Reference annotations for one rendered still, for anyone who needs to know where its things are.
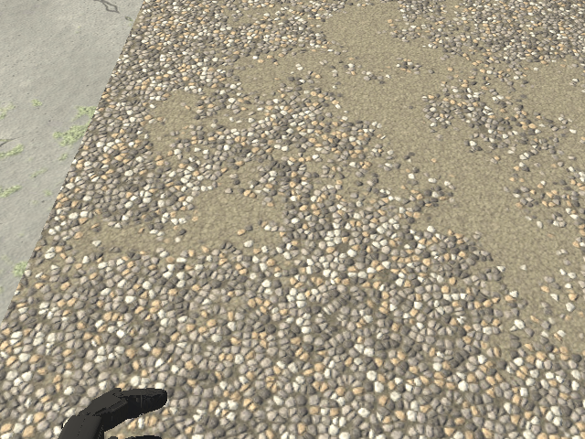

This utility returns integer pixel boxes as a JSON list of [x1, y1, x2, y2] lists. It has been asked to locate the robot left hand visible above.
[[58, 388, 167, 439]]

